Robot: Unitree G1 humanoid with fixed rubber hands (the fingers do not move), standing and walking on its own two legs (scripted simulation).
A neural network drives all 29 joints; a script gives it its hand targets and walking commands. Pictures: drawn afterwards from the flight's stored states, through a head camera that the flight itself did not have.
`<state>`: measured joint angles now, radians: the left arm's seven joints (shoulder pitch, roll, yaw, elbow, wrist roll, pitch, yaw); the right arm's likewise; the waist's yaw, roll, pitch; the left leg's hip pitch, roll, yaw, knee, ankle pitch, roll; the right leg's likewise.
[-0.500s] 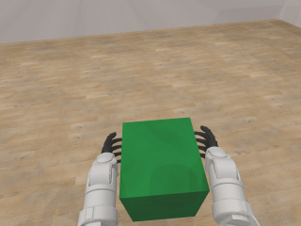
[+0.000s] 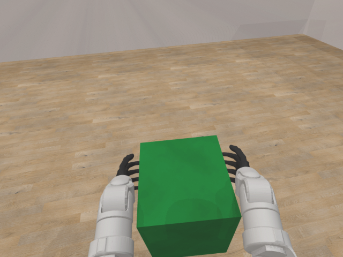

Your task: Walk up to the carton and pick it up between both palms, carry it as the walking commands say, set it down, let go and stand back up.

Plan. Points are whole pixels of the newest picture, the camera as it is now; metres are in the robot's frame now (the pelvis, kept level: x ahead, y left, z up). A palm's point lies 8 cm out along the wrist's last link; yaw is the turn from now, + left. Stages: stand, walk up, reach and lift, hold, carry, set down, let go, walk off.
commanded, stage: reach and lift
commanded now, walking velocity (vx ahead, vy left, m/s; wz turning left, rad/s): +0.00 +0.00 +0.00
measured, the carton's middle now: (184, 199) +0.29 +0.01 -0.03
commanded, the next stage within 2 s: hold in 0.78 s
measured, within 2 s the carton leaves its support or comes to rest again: neither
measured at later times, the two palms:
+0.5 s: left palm (129, 178) +0.30 +0.15 +0.05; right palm (247, 176) +0.30 -0.14 +0.06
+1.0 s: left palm (126, 186) +0.28 +0.15 +0.05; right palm (247, 180) +0.29 -0.14 +0.06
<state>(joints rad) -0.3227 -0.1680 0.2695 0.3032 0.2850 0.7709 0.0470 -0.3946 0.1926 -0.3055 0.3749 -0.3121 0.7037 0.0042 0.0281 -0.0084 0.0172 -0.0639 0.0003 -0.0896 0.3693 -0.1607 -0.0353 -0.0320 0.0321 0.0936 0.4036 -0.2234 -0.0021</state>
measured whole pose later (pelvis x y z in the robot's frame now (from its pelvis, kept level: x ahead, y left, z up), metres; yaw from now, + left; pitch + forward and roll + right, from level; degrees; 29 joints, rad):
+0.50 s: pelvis +0.01 +0.01 +0.00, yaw -1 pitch -7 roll +0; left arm -0.30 -0.16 0.21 0.28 0.27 0.78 0.05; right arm -0.34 0.17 -0.27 0.30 -0.29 0.73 0.01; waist -0.01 -0.01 0.01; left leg -0.06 -0.01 -0.07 0.35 -0.16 -0.02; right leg -0.03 0.02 0.11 0.37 -0.22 0.01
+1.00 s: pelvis -0.01 +0.01 +0.00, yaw +0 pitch -9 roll +0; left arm -0.28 -0.16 0.21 0.29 0.27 0.78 0.05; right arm -0.34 0.17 -0.26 0.32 -0.30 0.73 0.00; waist -0.01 -0.01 0.01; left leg -0.07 -0.01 -0.09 0.38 -0.16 -0.03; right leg -0.03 0.03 0.09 0.40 -0.22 0.01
